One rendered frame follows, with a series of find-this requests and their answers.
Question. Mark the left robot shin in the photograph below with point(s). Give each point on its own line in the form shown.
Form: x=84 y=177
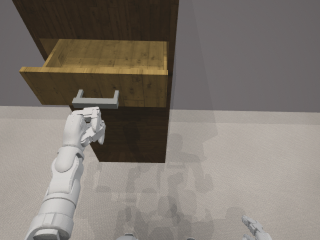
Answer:
x=129 y=234

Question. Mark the handle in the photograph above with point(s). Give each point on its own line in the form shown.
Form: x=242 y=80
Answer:
x=102 y=103

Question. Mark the drawer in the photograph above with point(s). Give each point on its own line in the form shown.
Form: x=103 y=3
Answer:
x=137 y=69

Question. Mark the right robot hand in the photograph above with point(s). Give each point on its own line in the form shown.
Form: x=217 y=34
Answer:
x=255 y=228

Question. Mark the robot left forearm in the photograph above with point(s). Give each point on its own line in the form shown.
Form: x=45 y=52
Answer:
x=55 y=217

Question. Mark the left robot hand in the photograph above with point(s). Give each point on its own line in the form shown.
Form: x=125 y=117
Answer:
x=78 y=133

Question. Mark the cabinet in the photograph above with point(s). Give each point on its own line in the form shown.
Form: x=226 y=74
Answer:
x=132 y=134

